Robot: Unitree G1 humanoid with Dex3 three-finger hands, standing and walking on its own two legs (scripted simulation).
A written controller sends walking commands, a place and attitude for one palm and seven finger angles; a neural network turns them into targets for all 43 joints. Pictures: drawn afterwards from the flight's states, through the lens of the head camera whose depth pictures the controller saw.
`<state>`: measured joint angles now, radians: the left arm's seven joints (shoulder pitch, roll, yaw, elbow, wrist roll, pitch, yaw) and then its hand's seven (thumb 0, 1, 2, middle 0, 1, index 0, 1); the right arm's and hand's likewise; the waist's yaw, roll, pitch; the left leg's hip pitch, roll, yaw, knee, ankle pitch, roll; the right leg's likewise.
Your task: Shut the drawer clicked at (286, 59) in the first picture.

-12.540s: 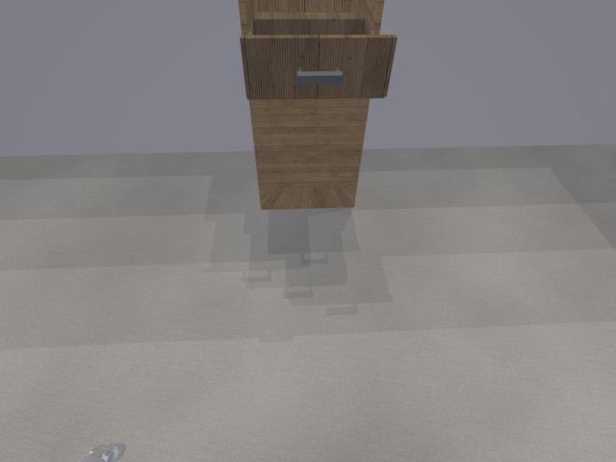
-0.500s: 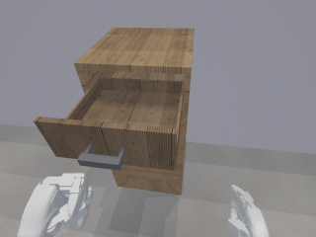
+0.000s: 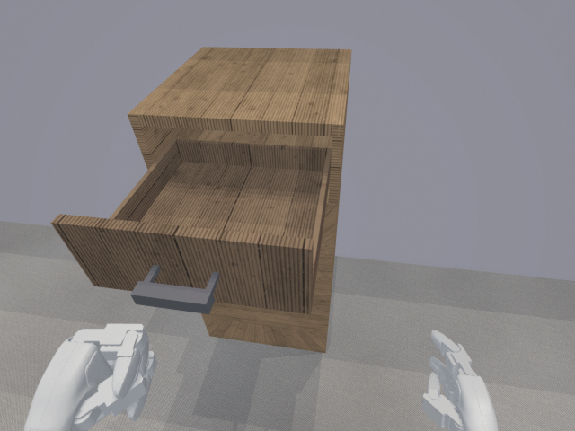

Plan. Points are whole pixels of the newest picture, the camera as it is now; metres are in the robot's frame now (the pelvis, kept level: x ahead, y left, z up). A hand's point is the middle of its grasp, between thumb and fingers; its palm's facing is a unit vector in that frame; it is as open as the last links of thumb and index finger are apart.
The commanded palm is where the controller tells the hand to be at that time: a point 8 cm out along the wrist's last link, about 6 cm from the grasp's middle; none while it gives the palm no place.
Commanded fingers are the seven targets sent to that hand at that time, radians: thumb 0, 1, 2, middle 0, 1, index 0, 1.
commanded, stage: bring the fist close to the handle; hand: left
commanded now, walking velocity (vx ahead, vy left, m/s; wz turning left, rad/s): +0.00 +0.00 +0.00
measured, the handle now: (178, 285) +0.31 +0.21 +0.05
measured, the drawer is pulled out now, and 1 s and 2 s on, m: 0.30 0.30 0.26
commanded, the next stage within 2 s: push the drawer shut in 1.30 s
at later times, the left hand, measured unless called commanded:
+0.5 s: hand (173, 368) +0.17 +0.15 +0.09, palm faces -0.05 -1.00 -0.04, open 3.3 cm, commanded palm +0.14 +0.21 +0.09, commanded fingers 0.00 0.90 0.90 -1.40 -1.60 -1.40 -1.60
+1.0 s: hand (199, 355) +0.21 +0.14 +0.04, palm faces -0.05 -1.00 -0.05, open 3.3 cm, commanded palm +0.18 +0.21 +0.05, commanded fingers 0.00 0.90 0.90 -1.40 -1.60 -1.40 -1.60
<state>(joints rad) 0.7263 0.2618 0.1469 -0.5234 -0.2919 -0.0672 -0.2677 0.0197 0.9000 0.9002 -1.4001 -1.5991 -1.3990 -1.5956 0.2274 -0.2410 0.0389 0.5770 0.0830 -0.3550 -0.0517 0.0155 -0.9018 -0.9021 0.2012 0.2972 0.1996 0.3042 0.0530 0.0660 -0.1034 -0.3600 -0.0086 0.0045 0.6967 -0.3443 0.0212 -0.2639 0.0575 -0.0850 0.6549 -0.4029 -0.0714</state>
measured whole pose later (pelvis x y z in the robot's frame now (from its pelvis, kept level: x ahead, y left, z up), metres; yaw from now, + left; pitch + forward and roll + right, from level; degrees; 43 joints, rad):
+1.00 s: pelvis +0.00 +0.01 -0.03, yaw -1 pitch +10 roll +0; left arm 0.51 0.18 0.00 -0.23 -0.18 -0.29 -0.11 0.02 0.90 0.90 -1.40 -1.60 -1.40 -1.60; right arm 0.24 -0.24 0.02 0.50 0.03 -0.16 -0.01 0.01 -0.90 -0.90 0.20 0.30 0.20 0.30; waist -0.02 0.04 -0.11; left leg -0.66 -0.02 0.03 0.92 -0.44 0.04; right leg -0.57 0.04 -0.08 0.91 -0.51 -0.06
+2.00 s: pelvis -0.01 +0.01 -0.03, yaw +1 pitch +9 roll -1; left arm 0.14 0.22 0.01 0.06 -0.20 -0.29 -0.13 -0.04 0.79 0.96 -1.40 -1.60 -1.40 -1.60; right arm 0.21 -0.27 0.04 0.58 0.04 -0.13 -0.03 0.01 -0.90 -0.90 0.20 0.30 0.20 0.30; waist -0.01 0.05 -0.07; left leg -0.67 -0.03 0.00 0.90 -0.40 0.04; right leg -0.57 0.03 -0.10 0.87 -0.47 -0.06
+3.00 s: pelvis -0.02 +0.02 -0.02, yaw -1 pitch +10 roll -1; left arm -0.44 0.25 0.10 0.69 -0.17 -0.34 -0.09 0.01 0.79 0.95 -1.40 -1.60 -1.40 -1.60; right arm 0.28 -0.27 0.03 0.66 0.04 -0.04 -0.01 0.01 -0.90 -0.90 0.20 0.30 0.20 0.30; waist -0.07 0.03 -0.06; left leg -0.67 -0.02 0.02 0.85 -0.36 0.05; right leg -0.59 0.04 -0.08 0.84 -0.43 -0.05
